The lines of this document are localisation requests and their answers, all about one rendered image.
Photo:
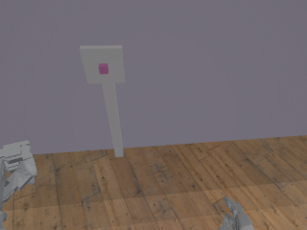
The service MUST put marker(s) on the panel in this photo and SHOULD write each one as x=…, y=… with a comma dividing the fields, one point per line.
x=92, y=56

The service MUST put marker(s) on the button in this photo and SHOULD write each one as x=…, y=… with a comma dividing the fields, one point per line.
x=103, y=68

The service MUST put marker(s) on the left robot hand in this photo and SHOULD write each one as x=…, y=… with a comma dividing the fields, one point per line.
x=16, y=158

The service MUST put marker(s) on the right robot hand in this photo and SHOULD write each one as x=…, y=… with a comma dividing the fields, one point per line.
x=240, y=221

